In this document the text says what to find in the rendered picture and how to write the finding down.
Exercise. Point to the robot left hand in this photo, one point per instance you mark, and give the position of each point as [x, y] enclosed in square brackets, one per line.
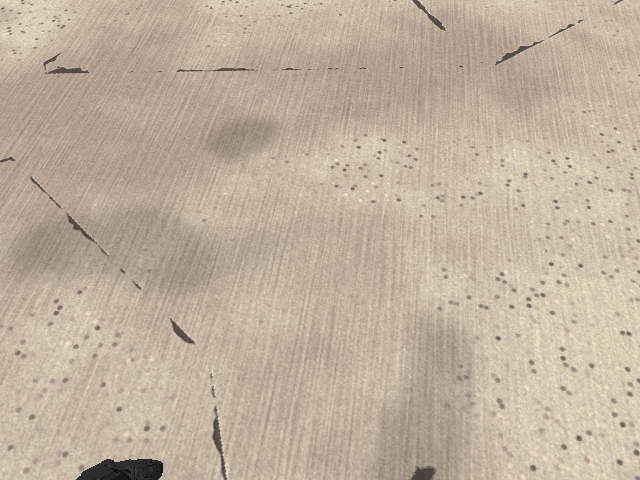
[140, 469]

